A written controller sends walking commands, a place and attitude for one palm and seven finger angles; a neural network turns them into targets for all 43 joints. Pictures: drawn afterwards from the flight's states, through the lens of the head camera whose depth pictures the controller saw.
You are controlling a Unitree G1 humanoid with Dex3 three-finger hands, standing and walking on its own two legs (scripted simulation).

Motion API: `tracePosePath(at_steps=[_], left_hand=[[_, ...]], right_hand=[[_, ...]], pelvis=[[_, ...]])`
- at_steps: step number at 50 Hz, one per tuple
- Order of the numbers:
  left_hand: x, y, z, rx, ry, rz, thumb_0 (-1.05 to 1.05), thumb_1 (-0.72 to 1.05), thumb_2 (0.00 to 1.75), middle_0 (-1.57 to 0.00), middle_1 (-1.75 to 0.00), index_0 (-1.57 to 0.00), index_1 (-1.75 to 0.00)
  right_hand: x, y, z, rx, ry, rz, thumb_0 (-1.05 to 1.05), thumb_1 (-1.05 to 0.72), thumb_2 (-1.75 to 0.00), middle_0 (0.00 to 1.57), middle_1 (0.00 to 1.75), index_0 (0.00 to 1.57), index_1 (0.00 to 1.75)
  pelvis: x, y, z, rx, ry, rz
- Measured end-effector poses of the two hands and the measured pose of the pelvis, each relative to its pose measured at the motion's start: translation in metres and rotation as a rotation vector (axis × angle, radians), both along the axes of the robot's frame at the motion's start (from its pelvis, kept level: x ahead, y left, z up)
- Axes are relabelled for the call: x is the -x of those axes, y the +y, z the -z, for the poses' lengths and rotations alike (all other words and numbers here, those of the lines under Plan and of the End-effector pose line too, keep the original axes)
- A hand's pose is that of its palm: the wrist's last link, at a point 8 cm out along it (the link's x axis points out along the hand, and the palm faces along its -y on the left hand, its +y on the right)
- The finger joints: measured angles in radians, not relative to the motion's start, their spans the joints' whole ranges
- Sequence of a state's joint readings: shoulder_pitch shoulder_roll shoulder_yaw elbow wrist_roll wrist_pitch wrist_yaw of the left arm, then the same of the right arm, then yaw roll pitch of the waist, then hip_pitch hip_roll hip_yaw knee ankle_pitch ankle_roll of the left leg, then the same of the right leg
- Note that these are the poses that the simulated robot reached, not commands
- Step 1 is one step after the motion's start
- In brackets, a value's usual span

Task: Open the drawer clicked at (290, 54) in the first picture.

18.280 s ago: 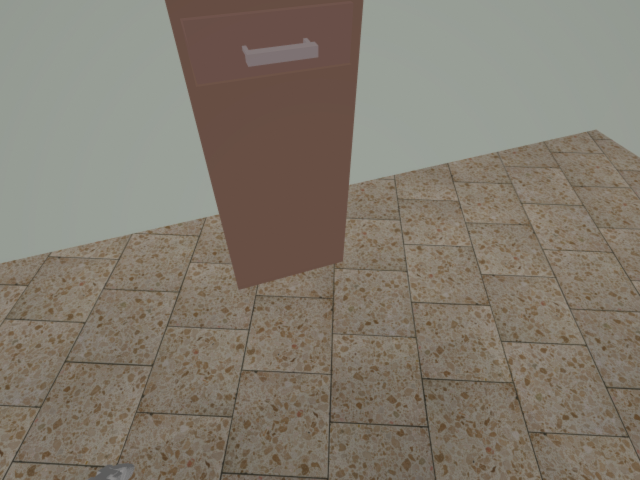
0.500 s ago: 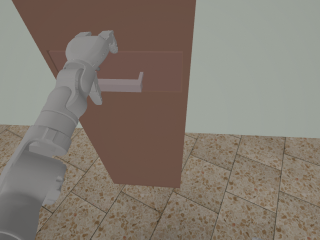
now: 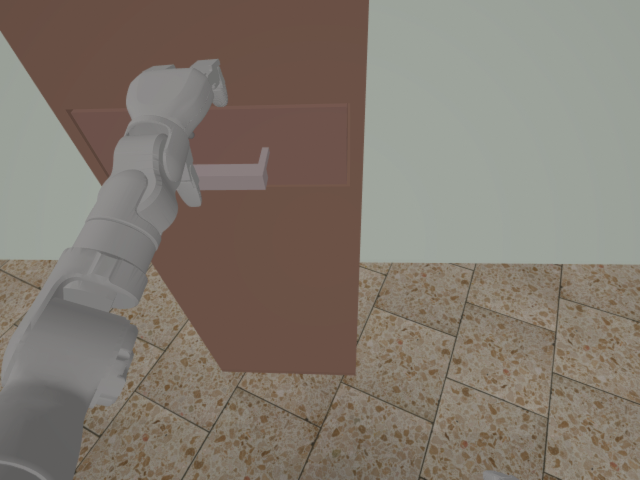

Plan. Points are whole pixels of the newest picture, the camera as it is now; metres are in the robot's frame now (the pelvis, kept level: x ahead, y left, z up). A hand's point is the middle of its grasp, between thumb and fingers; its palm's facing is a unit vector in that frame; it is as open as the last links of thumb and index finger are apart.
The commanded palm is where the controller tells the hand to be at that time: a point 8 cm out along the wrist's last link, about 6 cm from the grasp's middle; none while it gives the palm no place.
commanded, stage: move the hooked fingers above the handle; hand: left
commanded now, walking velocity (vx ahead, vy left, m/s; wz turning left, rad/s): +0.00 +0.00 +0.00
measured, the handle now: (212, 166) +0.51 +0.17 +0.12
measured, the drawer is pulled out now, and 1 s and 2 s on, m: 0.00 0.00 0.00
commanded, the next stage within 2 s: lower the fingers behind the handle in 1.88 s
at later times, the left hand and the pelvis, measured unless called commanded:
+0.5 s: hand (158, 135) +0.47 +0.20 +0.21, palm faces +0.11 -0.01 -0.99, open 13.8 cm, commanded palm +0.44 +0.19 +0.25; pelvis -0.01 +0.00 +0.00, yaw +1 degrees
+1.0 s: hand (194, 123) +0.48 +0.16 +0.22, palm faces +0.16 -0.06 -0.99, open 13.8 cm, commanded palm +0.43 +0.19 +0.25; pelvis +0.00 +0.01 +0.00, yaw +0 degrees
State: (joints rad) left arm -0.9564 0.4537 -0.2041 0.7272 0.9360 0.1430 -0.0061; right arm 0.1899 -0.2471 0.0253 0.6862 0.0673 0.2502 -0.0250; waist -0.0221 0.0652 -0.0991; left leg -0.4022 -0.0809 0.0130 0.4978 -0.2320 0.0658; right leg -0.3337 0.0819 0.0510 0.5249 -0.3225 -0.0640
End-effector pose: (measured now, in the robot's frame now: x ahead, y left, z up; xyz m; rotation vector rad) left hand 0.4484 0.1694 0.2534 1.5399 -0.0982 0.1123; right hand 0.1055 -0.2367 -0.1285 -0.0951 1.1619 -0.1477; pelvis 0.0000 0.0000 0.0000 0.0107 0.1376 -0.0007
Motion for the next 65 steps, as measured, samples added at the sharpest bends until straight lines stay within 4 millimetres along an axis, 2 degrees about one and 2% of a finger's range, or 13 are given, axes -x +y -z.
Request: tracePosePath(at_steps=[7, 12, 17, 24, 28, 31, 35, 39, 44, 49, 52, 59, 65], left_hand=[[0.007, 0.018, 0.029, 0.017, 0.225, -0.087, 0.0, -0.49, 0.3, -0.36, -1.23, -0.34, -1.24], [0.033, -0.008, 0.045, -0.013, 0.228, 0.154, 0.0, -0.49, 0.3, -0.34, -1.21, -0.33, -1.22], [0.04, -0.022, 0.032, 0.029, 0.098, 0.259, 0.0, -0.49, 0.3, -0.33, -1.2, -0.32, -1.21], [0.009, 0.024, -0.005, 0.003, 0.002, -0.069, 0.0, -0.49, 0.3, -0.32, -1.2, -0.32, -1.2], [0.004, 0.042, 0.0, -0.027, 0.136, -0.196, 0.0, -0.49, 0.3, -0.32, -1.2, -0.31, -1.2], [0.007, 0.025, 0.02, -0.028, 0.252, -0.103, 0.0, -0.49, 0.3, -0.31, -1.2, -0.31, -1.2], [0.019, -0.023, 0.047, -0.001, 0.295, 0.189, 0.0, -0.49, 0.3, -0.32, -1.2, -0.3, -1.2], [0.025, -0.042, 0.03, 0.04, 0.125, 0.355, 0.0, -0.49, 0.3, -0.32, -1.2, -0.29, -1.2], [0.004, -0.007, -0.007, 0.086, -0.058, 0.168, 0.0, -0.49, 0.3, -0.34, -1.2, -0.3, -1.2], [0.002, -0.008, -0.016, 0.035, -0.045, 0.057, 0.0, -0.49, 0.3, -0.44, -1.28, -0.32, -1.24], [0.002, -0.003, -0.009, 0.008, 0.033, -0.029, 0.0, -0.49, 0.3, -0.41, -1.26, -0.32, -1.25], [0.022, 0.024, 0.045, 0.017, 0.275, -0.033, 0.0, -0.49, 0.3, -0.35, -1.22, -0.31, -1.22], [0.05, 0.005, 0.028, -0.044, 0.119, 0.211, 0.0, -0.49, 0.3, -0.3, -1.19, -0.32, -1.21]], right_hand=[[0.003, -0.018, -0.011, 0.037, -0.027, 0.035, 0.01, -0.91, -0.9, 0.2, 0.3, 0.2, 0.3], [-0.003, -0.03, -0.017, 0.093, -0.055, 0.015, 0.01, -0.91, -0.9, 0.2, 0.3, 0.2, 0.3], [-0.01, -0.028, -0.015, 0.095, -0.076, -0.003, 0.01, -0.91, -0.9, 0.2, 0.3, 0.2, 0.3], [-0.005, -0.011, -0.007, 0.026, -0.067, -0.002, 0.01, -0.91, -0.9, 0.2, 0.3, 0.2, 0.3], [0.006, -0.006, -0.002, 0.002, -0.021, 0.008, 0.01, -0.91, -0.9, 0.2, 0.3, 0.2, 0.3], [0.013, -0.008, -0.002, 0.015, 0.009, 0.003, 0.01, -0.91, -0.9, 0.2, 0.3, 0.2, 0.3], [0.013, -0.012, -0.004, 0.056, 0.004, 0.004, 0.01, -0.91, -0.9, 0.2, 0.3, 0.2, 0.3], [0.009, -0.014, -0.007, 0.078, -0.033, 0.021, 0.01, -0.91, -0.9, 0.2, 0.3, 0.2, 0.3], [0.008, -0.007, -0.005, 0.049, -0.027, 0.029, 0.01, -0.91, -0.9, 0.2, 0.3, 0.2, 0.3], [0.009, 0.001, -0.003, 0.01, 0.002, 0.014, 0.01, -0.91, -0.9, 0.2, 0.3, 0.2, 0.3], [0.007, 0.001, -0.006, 0.002, -0.022, 0.029, 0.01, -0.91, -0.9, 0.2, 0.3, 0.2, 0.3], [0.009, -0.01, -0.018, 0.053, -0.076, 0.044, 0.01, -0.91, -0.9, 0.2, 0.3, 0.2, 0.3], [0.01, -0.02, -0.016, 0.109, -0.057, -0.003, 0.01, -0.91, -0.9, 0.2, 0.3, 0.2, 0.3]], pelvis=[[0.0, -0.006, -0.001, -0.003, -0.025, -0.01], [0.001, -0.005, 0.0, 0.001, -0.041, -0.025], [0.006, -0.003, 0.001, 0.003, -0.043, -0.031], [0.009, -0.004, 0.001, 0.001, -0.009, -0.019], [0.007, -0.004, 0.001, 0.002, -0.006, -0.03], [0.004, -0.003, 0.001, 0.002, -0.012, -0.042], [0.002, 0.001, 0.001, 0.004, -0.024, -0.043], [0.001, 0.006, 0.002, 0.006, -0.021, -0.022], [0.003, 0.008, 0.002, 0.007, -0.003, 0.001], [0.004, 0.008, 0.001, 0.007, 0.005, 0.004], [0.006, 0.007, 0.001, 0.004, -0.007, 0.007], [0.009, 0.002, 0.0, 0.003, -0.041, -0.005], [0.012, 0.004, 0.001, 0.013, -0.05, -0.047]])
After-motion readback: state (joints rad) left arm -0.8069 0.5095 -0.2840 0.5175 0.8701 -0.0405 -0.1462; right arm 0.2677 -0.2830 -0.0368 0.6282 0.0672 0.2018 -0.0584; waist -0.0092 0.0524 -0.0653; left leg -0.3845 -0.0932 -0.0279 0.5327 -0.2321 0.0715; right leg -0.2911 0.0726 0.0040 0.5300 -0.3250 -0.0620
